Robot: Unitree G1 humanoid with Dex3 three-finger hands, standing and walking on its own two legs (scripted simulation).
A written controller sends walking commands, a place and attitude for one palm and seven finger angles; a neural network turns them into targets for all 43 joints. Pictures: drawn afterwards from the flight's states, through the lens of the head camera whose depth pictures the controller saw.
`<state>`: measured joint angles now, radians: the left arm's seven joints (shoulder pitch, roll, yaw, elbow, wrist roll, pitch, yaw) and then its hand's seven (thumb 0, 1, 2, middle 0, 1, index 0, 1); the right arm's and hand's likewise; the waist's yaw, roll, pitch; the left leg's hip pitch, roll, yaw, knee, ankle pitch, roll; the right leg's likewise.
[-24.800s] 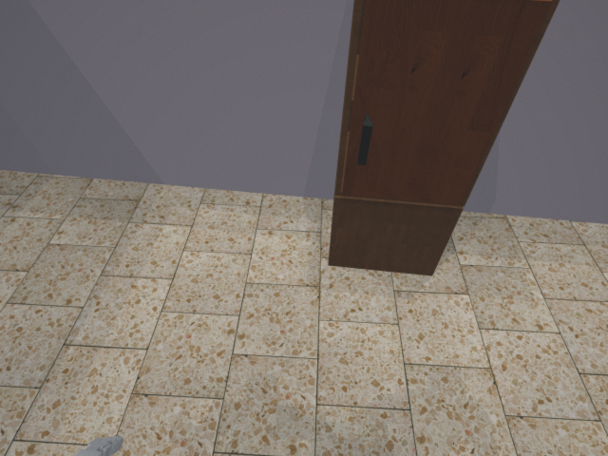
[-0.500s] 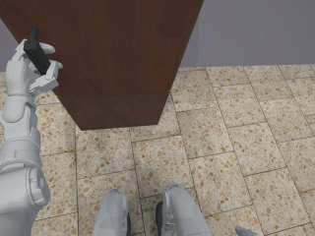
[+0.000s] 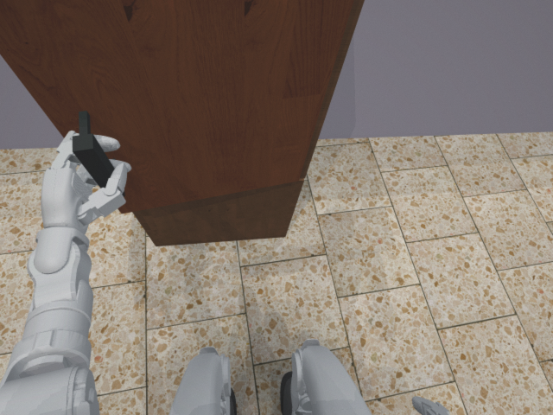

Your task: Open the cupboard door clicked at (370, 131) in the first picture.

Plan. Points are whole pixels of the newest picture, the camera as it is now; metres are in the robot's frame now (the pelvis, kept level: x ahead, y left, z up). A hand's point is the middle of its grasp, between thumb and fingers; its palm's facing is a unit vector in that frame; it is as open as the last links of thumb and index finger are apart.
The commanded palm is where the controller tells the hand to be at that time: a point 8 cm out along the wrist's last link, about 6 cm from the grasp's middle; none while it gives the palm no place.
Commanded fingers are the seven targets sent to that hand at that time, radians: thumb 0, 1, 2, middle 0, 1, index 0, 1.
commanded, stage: pull the door open along its arc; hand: left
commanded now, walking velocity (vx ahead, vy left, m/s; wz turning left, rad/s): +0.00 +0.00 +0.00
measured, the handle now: (101, 157) +0.48 +0.24 +0.02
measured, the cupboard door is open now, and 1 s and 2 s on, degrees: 9 46 46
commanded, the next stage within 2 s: open thumb and fingers to let go in 0.62 s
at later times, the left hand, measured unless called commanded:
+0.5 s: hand (187, 278) +0.30 +0.11 +0.02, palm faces +0.49 -0.87 +0.03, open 6.1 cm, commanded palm +0.22 +0.13 +0.01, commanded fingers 0.00 0.90 0.90 -0.40 -1.35 -0.40 -1.35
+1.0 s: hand (224, 300) +0.27 +0.06 +0.01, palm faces +0.48 -0.87 -0.03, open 7.5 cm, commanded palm +0.21 +0.10 +0.01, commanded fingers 0.00 -0.15 0.45 -0.32 -1.24 -0.32 -1.24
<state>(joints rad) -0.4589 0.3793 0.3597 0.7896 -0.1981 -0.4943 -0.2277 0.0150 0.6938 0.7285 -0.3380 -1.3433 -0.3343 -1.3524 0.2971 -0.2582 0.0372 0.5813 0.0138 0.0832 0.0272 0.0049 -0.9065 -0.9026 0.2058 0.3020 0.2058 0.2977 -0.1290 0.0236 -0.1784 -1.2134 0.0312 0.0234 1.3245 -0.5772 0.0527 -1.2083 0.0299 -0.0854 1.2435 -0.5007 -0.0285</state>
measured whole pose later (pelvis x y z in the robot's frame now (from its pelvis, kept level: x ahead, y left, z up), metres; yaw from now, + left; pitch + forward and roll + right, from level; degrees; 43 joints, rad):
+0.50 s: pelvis +0.01 -0.02 +0.01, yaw +4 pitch +23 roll -1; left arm 0.14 -0.09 -0.11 0.26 0.08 -0.52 0.53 0.03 0.68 0.76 -0.28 -1.32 -0.36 -1.33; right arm 0.15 -0.16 0.02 0.54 -0.07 0.00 0.07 0.01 -0.91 -0.90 0.20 0.30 0.20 0.30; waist 0.00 0.00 -0.22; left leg -1.10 0.00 0.00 1.29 -0.59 0.02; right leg -1.10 0.00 -0.10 1.26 -0.56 -0.06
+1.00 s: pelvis +0.01 -0.06 +0.00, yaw +6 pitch +22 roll +1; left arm 0.22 -0.08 -0.17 0.18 0.10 -0.46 0.54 0.01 0.42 0.68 -0.36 -1.30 -0.40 -1.31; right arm 0.14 -0.17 0.02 0.58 -0.07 -0.09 0.01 0.01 -0.91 -0.90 0.20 0.30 0.20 0.30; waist -0.01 0.01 -0.22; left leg -1.12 -0.01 -0.05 1.31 -0.58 -0.04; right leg -1.12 -0.01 -0.15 1.31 -0.58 -0.12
